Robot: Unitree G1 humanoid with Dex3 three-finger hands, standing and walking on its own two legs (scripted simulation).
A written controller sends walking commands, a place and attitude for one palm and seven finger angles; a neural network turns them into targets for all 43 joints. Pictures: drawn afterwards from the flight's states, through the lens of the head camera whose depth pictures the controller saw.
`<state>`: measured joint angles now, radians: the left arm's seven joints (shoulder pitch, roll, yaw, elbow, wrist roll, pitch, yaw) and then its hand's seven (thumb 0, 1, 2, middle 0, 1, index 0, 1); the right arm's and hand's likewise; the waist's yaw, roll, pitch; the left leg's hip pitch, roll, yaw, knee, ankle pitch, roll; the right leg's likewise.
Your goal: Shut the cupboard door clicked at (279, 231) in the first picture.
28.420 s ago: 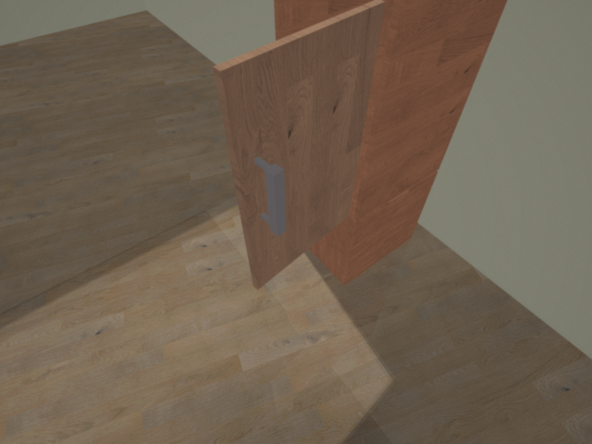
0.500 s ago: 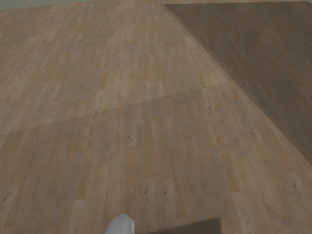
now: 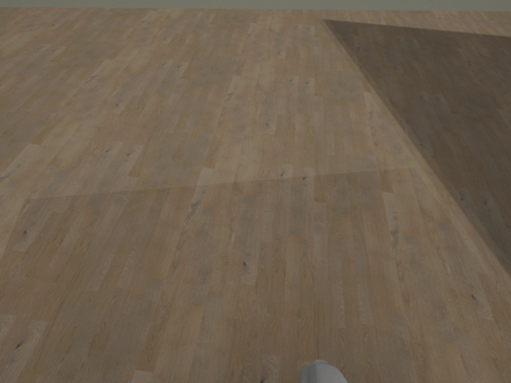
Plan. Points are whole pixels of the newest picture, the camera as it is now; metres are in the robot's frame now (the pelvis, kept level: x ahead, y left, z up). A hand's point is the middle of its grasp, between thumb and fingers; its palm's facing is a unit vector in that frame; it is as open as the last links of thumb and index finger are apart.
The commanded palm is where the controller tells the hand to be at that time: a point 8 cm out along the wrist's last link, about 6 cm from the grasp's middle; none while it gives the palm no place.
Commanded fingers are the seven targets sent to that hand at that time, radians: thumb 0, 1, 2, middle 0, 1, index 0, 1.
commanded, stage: turn to face it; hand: left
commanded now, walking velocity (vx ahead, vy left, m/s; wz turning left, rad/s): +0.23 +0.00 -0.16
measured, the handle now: out of the picture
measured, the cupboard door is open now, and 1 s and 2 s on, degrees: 61 61 61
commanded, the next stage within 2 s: none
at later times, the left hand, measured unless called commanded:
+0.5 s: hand (187, 324) +0.25 +0.14 -0.18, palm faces -0.14 -0.97 -0.21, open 7.3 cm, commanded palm none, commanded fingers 0.00 0.90 0.90 -0.20 -0.30 -0.20 -0.30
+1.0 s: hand (191, 253) +0.40 +0.16 -0.16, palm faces -0.43 -0.86 -0.25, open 7.4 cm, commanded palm none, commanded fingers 0.00 0.90 0.90 -0.20 -0.30 -0.20 -0.30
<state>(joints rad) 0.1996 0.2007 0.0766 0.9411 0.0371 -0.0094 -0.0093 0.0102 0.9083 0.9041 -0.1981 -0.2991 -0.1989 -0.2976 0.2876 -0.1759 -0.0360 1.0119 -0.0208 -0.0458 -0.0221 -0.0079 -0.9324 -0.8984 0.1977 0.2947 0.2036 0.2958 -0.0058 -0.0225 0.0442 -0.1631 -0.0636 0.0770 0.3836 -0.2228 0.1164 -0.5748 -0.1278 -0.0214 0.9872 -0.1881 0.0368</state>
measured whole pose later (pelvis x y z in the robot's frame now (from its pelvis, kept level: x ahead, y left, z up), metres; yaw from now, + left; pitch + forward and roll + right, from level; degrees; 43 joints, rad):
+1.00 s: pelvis +0.21 +0.01 -0.01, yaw -30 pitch +0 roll -2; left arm 0.20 0.27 0.10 0.87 0.03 0.08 -0.04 0.01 0.91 0.90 -0.20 -0.30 -0.20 -0.30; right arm 0.20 -0.22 -0.04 0.89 -0.03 0.02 -0.02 0.00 -0.90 -0.90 0.20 0.30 0.21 0.30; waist 0.01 0.01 0.07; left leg -0.21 0.15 0.22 0.54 -0.31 -0.01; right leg -0.40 -0.04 -0.07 0.83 -0.41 0.05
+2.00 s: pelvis +0.22 -0.02 -0.01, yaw -64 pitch +0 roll +1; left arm 0.16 0.20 0.06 0.86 0.02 0.04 -0.01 0.01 0.90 0.90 -0.20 -0.30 -0.20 -0.30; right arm 0.23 -0.27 -0.06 0.94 -0.02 0.07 -0.02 0.00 -0.90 -0.90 0.20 0.29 0.20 0.30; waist -0.02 0.05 0.07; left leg -0.46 0.10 0.07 1.12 -0.47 -0.08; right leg -0.27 0.01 -0.03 0.57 -0.31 -0.04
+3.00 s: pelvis +0.23 -0.07 +0.00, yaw -96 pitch +2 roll +1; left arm 0.20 0.20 0.05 0.90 0.03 0.03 0.00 0.01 0.90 0.90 -0.20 -0.30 -0.21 -0.30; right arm 0.20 -0.24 -0.05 0.92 -0.02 0.06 -0.01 0.00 -0.91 -0.90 0.19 0.29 0.20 0.30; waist -0.01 0.01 0.05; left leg -0.47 0.06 0.03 0.94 -0.39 -0.09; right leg -0.24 0.03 0.04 0.47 -0.26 -0.04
